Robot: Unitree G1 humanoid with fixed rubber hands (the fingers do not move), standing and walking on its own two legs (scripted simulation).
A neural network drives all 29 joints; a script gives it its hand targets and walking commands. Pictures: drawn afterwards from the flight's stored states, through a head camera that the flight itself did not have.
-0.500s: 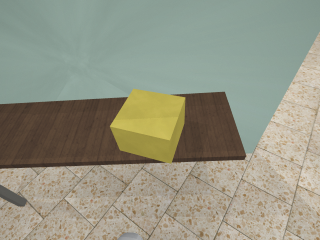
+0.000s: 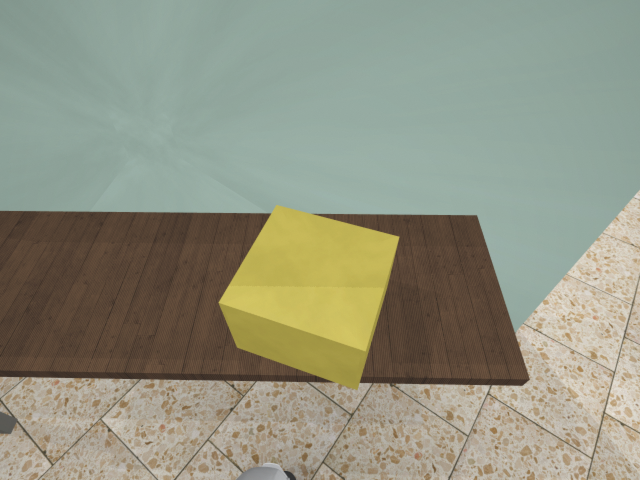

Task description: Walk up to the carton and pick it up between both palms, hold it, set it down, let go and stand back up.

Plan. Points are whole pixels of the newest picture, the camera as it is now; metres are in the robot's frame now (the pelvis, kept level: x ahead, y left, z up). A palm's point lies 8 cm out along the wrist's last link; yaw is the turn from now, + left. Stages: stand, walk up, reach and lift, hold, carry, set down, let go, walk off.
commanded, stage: walk up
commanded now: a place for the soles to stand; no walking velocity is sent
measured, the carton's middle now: (315, 294) +0.41 +0.01 -0.08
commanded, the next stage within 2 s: none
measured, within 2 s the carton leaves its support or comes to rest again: neither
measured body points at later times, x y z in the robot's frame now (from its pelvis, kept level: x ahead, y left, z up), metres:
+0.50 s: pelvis +0.01 +0.00 +0.00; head +0.04 -0.03 +0.45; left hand +0.12 +0.33 -0.05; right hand +0.10 -0.33 -0.11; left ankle +0.03 +0.14 -0.69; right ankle +0.04 -0.10 -0.72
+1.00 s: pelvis +0.01 +0.01 +0.00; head +0.02 +0.01 +0.45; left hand +0.15 +0.33 -0.06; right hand +0.12 -0.32 -0.08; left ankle +0.03 +0.15 -0.72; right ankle +0.04 -0.10 -0.72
